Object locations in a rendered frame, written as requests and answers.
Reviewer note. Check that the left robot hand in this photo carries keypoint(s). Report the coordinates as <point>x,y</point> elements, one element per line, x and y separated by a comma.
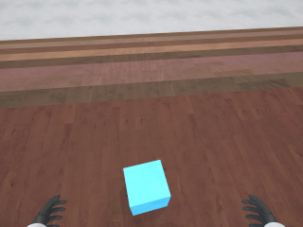
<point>44,217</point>

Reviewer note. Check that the right robot hand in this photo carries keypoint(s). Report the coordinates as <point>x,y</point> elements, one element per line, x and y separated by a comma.
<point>265,216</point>

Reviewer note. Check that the carton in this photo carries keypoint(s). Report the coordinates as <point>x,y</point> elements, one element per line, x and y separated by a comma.
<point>147,187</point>

